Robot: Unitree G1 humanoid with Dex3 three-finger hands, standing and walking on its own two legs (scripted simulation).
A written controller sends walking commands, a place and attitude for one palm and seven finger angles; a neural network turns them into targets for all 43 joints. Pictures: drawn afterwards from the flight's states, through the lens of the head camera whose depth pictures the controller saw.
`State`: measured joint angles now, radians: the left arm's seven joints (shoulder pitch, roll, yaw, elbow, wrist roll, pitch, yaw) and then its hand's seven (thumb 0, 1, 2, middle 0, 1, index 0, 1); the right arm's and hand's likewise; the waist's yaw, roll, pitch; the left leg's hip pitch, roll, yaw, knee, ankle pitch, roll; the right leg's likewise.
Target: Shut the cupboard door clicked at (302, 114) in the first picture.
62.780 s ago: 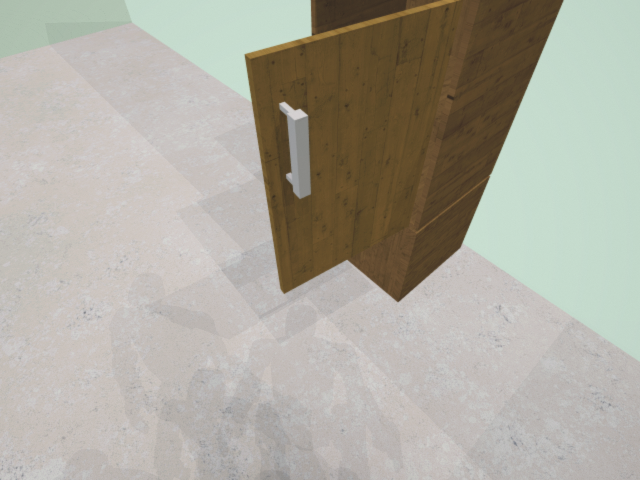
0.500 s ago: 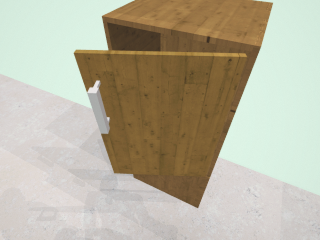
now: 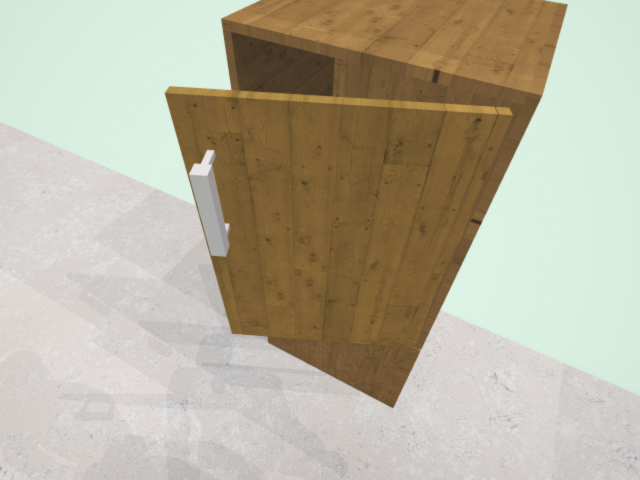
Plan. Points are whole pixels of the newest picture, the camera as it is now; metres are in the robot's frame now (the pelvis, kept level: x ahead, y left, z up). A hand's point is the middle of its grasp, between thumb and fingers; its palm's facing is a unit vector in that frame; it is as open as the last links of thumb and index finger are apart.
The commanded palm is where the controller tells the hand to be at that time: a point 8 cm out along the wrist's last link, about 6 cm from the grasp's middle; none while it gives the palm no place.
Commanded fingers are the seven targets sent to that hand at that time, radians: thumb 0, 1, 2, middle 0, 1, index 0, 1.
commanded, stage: look again from close up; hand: left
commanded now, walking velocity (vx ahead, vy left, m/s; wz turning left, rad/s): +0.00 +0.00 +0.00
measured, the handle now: (215, 205) +0.46 +0.19 +0.09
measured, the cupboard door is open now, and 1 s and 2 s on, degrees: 24 24 24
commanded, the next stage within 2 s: raise the hand and make a fist in 0.06 s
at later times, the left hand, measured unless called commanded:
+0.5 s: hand (219, 431) +0.18 +0.13 -0.01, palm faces -0.08 -0.99 +0.07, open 6.5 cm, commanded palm +0.11 +0.21 -0.04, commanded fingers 0.00 0.90 0.90 -0.51 -0.64 -0.51 -0.64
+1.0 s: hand (200, 419) +0.19 +0.16 +0.00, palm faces +0.01 -1.00 -0.03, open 4.1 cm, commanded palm +0.15 +0.21 +0.02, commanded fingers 0.00 0.90 0.90 -0.97 -1.14 -0.97 -1.14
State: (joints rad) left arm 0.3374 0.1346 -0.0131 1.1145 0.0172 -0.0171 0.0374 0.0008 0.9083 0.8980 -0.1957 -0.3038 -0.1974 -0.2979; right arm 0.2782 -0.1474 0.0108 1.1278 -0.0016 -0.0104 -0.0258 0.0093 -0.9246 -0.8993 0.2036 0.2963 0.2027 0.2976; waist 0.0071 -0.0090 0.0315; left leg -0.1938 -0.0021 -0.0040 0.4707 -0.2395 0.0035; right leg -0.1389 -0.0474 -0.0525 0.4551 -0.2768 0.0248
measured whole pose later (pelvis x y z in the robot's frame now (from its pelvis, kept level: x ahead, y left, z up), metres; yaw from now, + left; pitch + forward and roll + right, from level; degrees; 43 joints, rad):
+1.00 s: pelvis -0.01 -0.02 -0.07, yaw -1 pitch +10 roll +0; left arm 0.52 0.22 0.15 -0.20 -0.30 -0.15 -0.21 0.01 0.90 0.90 -0.79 -0.95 -0.79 -0.95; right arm 0.30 -0.19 0.01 0.51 0.05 -0.16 -0.08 0.02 -0.90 -0.90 0.21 0.30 0.21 0.30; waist 0.00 0.04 -0.12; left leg -0.71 0.03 -0.01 1.02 -0.47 -0.03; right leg -0.67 -0.02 -0.04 1.03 -0.52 0.00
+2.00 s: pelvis -0.01 -0.01 -0.02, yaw -1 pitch +1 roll +0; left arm 0.33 0.25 0.17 -0.17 -0.29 -0.07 -0.22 0.02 0.90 0.90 -1.30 -1.50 -1.30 -1.50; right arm 0.28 -0.26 0.05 0.56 0.06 -0.25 -0.07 0.02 -0.90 -0.90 0.21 0.30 0.21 0.30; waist 0.03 0.04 -0.05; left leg -0.40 0.02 -0.01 0.73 -0.35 -0.01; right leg -0.36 -0.03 -0.04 0.73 -0.39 0.01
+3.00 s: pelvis -0.01 -0.01 -0.02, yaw -1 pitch +3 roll +0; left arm -0.14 0.22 0.15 0.20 -0.23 -0.09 -0.17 0.02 0.90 0.90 -1.30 -1.50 -1.30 -1.50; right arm 0.23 -0.26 0.04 0.61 0.06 -0.19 -0.07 0.01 -0.91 -0.90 0.21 0.30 0.20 0.30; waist 0.01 0.04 -0.03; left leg -0.41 0.02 0.00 0.71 -0.34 -0.01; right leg -0.37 -0.03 -0.03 0.72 -0.39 0.01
